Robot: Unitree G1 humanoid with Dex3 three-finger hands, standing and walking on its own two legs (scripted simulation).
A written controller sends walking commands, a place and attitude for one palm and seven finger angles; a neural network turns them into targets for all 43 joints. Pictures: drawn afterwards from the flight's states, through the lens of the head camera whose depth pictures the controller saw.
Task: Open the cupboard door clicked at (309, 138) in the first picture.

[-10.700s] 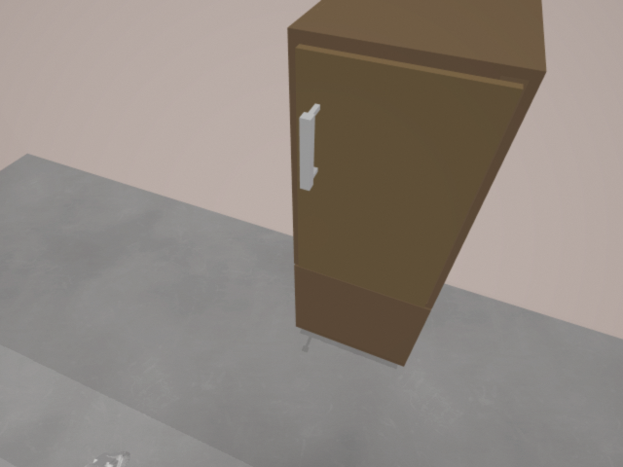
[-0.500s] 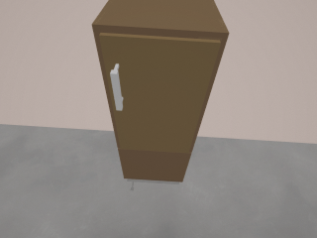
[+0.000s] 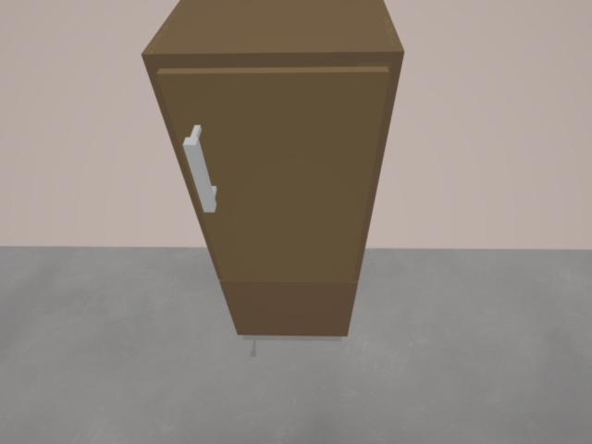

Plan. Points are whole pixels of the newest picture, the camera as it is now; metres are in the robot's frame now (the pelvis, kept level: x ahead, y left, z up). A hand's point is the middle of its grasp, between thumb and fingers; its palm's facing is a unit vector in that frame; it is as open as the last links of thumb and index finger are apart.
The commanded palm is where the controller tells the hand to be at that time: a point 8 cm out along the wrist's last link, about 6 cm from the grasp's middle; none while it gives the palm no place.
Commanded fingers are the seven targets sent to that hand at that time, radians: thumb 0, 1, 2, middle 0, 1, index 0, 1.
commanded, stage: raise the hand with hooked fingers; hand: left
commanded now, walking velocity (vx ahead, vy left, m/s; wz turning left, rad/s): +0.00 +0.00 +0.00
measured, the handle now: (203, 170) +0.55 +0.21 +0.05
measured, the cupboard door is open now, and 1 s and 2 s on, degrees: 0 0 0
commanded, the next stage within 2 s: none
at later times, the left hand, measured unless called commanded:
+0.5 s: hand (171, 442) +0.14 +0.18 -0.06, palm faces +0.10 -1.00 +0.00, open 8.8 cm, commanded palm +0.14 +0.24 -0.03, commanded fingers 0.00 0.34 0.66 -0.24 -0.66 -0.24 -0.66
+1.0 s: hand (129, 377) +0.20 +0.23 +0.01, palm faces +0.12 -0.99 -0.08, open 11.9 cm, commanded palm +0.17 +0.28 +0.01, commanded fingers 0.00 -0.24 0.41 -0.28 -1.03 -0.28 -1.03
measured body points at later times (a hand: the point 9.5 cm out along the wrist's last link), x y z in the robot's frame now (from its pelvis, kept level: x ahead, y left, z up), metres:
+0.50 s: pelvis -0.02 -0.04 -0.07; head +0.03 -0.02 +0.38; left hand +0.13 +0.23 -0.06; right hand +0.23 -0.29 -0.09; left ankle -0.01 +0.09 -0.74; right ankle +0.00 -0.12 -0.74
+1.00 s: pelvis -0.03 -0.01 -0.05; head +0.02 -0.01 +0.39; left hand +0.18 +0.28 +0.02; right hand +0.11 -0.26 -0.14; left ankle -0.02 +0.09 -0.74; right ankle +0.00 -0.12 -0.74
